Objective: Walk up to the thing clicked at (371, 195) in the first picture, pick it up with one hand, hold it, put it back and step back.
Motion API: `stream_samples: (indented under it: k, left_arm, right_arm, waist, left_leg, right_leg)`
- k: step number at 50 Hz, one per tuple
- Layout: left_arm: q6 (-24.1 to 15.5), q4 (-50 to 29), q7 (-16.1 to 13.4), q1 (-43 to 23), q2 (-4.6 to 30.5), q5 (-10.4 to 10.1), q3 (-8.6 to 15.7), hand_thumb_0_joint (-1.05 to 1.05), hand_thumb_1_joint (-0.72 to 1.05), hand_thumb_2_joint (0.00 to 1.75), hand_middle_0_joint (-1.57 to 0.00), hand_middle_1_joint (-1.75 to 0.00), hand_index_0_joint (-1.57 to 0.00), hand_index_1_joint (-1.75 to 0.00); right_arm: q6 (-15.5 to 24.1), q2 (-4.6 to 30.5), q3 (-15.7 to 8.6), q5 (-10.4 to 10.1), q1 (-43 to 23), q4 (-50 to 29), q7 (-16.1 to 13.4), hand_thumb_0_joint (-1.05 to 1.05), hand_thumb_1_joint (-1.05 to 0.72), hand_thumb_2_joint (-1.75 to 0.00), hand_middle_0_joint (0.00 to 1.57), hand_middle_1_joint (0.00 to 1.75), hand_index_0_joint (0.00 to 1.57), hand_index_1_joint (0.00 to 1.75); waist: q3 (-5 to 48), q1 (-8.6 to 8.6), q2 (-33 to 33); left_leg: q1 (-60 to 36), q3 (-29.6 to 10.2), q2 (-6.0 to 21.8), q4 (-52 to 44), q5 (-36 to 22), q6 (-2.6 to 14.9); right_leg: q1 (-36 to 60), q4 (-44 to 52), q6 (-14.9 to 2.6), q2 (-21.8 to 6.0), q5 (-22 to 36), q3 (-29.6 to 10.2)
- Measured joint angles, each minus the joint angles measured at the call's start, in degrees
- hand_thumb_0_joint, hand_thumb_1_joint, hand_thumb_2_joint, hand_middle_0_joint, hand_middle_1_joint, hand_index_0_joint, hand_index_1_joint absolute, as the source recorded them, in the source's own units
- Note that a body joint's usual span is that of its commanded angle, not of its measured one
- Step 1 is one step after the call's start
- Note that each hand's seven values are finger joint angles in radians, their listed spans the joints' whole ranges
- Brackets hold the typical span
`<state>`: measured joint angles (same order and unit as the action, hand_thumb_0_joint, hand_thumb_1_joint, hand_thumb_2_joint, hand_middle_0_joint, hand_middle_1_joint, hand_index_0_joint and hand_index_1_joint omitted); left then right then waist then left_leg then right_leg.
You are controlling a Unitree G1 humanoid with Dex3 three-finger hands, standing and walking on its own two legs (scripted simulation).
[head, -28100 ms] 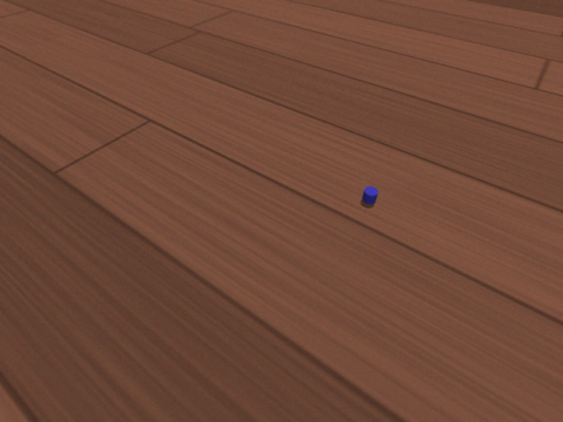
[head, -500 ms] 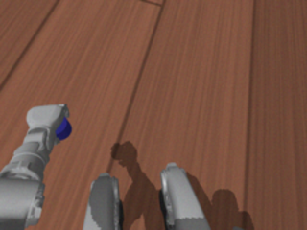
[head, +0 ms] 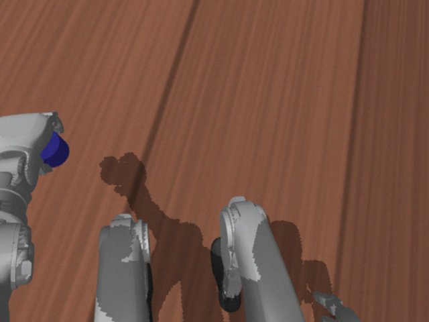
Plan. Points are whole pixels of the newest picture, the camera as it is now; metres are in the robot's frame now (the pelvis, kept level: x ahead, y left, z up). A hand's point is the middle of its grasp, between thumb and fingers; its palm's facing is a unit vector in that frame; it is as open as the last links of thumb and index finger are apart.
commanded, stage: crouch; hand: left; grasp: from above
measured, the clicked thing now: (45, 147) +0.47 +0.27 -0.19
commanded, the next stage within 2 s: lower in 0.56 s
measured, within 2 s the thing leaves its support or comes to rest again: neither
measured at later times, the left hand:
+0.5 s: hand (50, 154) +0.46 +0.28 -0.23, palm faces -0.45 -0.04 -0.89, open 9.6 cm
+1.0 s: hand (59, 157) +0.47 +0.28 -0.29, palm faces -0.47 -0.06 -0.88, open 9.5 cm
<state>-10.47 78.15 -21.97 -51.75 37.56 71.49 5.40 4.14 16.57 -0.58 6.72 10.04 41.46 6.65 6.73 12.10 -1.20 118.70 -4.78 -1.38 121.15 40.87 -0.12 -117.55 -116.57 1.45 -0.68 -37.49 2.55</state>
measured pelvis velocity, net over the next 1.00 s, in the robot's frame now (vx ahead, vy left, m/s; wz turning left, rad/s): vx -0.01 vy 0.00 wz -0.07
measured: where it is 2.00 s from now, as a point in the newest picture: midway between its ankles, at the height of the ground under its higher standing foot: (185, 298)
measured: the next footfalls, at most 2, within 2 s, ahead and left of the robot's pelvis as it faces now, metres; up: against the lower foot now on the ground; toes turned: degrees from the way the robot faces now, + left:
none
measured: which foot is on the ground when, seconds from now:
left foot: down 0.00-1.00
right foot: down 0.00-1.00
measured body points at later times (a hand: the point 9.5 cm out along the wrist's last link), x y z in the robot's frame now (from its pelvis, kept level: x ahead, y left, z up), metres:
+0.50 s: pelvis -0.01 +0.00 -0.07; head +0.23 +0.06 +0.30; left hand +0.48 +0.28 -0.18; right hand +0.01 -0.27 -0.17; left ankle +0.06 +0.12 -0.39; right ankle +0.09 -0.13 -0.39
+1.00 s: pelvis -0.01 +0.00 -0.09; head +0.26 +0.07 +0.26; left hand +0.49 +0.28 -0.24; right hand +0.00 -0.28 -0.18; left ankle +0.06 +0.12 -0.39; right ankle +0.09 -0.13 -0.39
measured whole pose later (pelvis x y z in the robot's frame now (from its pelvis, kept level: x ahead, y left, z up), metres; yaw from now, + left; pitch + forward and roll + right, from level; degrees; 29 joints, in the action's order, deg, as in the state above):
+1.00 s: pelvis -0.01 +0.00 -0.09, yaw -4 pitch +34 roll -10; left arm -16.0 86.5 -24.0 -57.4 49.4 76.2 9.5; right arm 3.9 17.8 6.3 9.5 9.8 40.6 8.9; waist -1.5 17.2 2.0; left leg 132.6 -8.0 -1.8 139.3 41.3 -0.1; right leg -129.9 -131.7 2.3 0.1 -36.6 5.1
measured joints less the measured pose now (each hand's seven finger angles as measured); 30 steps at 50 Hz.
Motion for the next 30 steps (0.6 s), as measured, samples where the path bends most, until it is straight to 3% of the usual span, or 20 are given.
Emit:
stream_samples:
  k: [8,21,30]
  left_arm:
    - [-2.19,2.26,0.43,-2.26,2.88,1.64,1.41,-0.01,0.05,0.56,-0.68,-0.82,-0.64,-0.72]
    - [-3.30,8.32,-1.21,-5.19,6.21,3.83,2.16,-0.01,0.07,0.52,-0.69,-0.80,-0.64,-0.72]
    - [-2.34,10.11,-1.69,-6.90,8.35,3.94,1.67,-0.01,0.07,0.52,-0.70,-0.79,-0.65,-0.70]
  right_arm:
    - [-0.64,-0.05,0.74,0.65,0.33,0.46,1.12,0.00,-0.91,-0.90,0.20,0.30,0.20,0.30]
    - [-0.68,-0.67,3.23,1.48,0.62,1.45,1.35,0.00,-0.91,-0.90,0.20,0.30,0.20,0.30]
    - [-0.26,-0.50,4.98,1.65,0.74,0.84,1.36,0.00,-0.91,-0.90,0.20,0.30,0.20,0.30]
  waist:
    - [-1.61,1.12,0.60]
    - [-2.99,3.05,1.26]
    - [-3.40,4.19,1.30]
  left_leg:
    - [3.91,-0.61,0.07,5.04,0.09,-0.26]
    - [9.31,-0.91,0.08,11.18,-0.48,0.18]
    - [11.43,-1.32,-0.15,13.50,-0.23,0.34]
  right_leg:
    - [-3.88,-4.58,-0.08,0.29,0.31,0.45]
    - [-8.94,-9.89,0.45,0.67,1.35,0.58]
    - [-10.62,-11.73,0.60,0.60,1.11,0.93]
